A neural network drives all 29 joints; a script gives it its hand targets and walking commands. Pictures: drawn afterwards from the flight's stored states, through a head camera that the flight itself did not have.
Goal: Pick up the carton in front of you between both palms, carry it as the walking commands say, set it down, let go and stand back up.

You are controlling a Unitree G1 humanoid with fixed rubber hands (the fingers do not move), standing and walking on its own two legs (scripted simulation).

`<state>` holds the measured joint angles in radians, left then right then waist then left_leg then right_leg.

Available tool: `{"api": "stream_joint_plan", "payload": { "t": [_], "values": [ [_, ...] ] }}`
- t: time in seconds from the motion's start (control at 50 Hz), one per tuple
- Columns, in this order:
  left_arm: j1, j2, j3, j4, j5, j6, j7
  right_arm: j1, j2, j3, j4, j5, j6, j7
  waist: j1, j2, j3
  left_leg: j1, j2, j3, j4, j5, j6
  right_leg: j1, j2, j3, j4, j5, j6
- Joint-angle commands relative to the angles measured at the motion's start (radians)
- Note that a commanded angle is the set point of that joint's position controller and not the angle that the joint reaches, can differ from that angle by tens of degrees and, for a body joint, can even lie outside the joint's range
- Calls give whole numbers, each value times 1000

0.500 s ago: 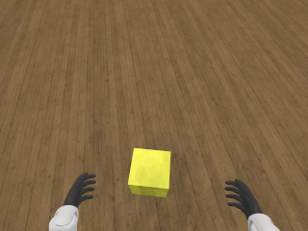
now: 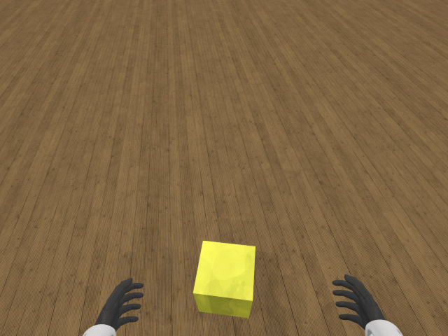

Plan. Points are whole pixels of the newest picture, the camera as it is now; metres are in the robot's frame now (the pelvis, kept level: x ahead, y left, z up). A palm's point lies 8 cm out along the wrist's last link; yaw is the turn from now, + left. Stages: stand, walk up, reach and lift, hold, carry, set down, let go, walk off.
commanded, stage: let go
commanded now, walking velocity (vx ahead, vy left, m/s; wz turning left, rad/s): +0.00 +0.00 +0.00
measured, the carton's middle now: (226, 280) +0.43 +0.03 -0.65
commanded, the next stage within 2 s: stand in 0.04 s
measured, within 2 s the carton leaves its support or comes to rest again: neither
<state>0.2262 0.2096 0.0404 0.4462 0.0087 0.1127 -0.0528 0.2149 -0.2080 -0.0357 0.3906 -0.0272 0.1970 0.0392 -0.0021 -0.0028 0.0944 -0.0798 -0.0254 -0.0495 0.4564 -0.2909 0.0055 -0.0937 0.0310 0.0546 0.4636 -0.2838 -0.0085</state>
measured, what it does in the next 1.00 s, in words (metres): stands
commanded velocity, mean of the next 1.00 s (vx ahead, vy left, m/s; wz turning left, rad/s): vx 0.00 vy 0.00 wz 0.00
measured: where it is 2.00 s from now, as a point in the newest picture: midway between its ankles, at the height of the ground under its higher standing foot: outside the picture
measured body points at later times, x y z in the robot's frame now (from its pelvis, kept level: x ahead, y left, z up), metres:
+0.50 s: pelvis +0.02 +0.00 +0.00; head +0.02 +0.00 +0.45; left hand +0.15 +0.30 -0.09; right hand +0.16 -0.29 -0.10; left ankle -0.02 +0.12 -0.74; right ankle -0.02 -0.12 -0.74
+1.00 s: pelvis +0.01 +0.00 +0.00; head +0.00 +0.00 +0.45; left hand +0.12 +0.30 -0.10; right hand +0.13 -0.30 -0.11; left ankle -0.02 +0.12 -0.74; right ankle -0.02 -0.12 -0.74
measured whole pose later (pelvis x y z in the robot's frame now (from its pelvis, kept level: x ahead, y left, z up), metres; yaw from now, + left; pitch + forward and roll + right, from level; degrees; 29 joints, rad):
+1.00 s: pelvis +0.01 +0.00 +0.00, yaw +0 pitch -2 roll +0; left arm 0.17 0.36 0.02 0.87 0.02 0.00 0.02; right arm 0.15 -0.36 -0.01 0.90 -0.03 -0.01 -0.02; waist 0.00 0.01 0.01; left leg -0.12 -0.02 -0.05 0.41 -0.27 0.00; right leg -0.13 0.03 0.04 0.42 -0.26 -0.01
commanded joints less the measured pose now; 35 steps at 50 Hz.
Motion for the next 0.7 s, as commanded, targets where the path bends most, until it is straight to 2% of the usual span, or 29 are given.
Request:
{"api": "stream_joint_plan", "payload": {
  "t": [0.0,0.02,0.04,0.08,0.12,0.22,0.3,0.48,0.68],
  "values": [
    [-30,98,22,-91,-4,-27,14,-42,-92,-14,-112,4,15,-25,5,3,-87,-2,-17,26,-42,292,-14,-14,30,-37,-34,243,35],
    [-35,100,20,-93,-4,-26,15,-44,-92,-12,-113,5,19,-27,4,7,-82,-4,-16,27,-44,282,-13,-20,29,-36,-35,236,36],
    [-42,235,63,32,35,-51,50,-72,-216,-54,45,-11,-60,-63,12,53,-36,-150,45,-3,-10,130,-24,-133,-51,3,-37,152,36],
    [-40,232,57,48,43,-75,62,-53,-198,-47,82,-21,-120,-71,-1,30,-53,-143,57,-33,-24,-5,-18,-162,-67,43,-53,32,25],
    [-52,215,51,73,43,-91,62,-69,-201,-47,124,-21,-153,-66,1,34,-61,-152,67,-57,-38,-56,-6,-170,-62,50,-49,-19,17],
    [-52,230,47,124,34,-109,58,-88,-227,-42,199,-15,-187,-55,4,5,-136,-110,80,-59,-5,160,-2,-118,-75,56,-19,174,7],
    [-43,251,47,157,29,-113,66,-78,-250,-38,248,-16,-198,-60,1,1,-159,-75,86,-62,7,264,-2,-99,-85,60,-13,247,1],
    [-38,278,39,218,24,-118,76,-73,-279,-29,323,-12,-207,-67,2,1,-154,-54,93,-66,1,365,0,-63,-98,62,-13,340,-4],
    [-60,287,28,282,20,-122,79,-86,-289,-20,380,-6,-211,-70,4,7,-145,-38,101,-69,-28,366,2,-45,-107,66,-37,343,-8]
  ]
}}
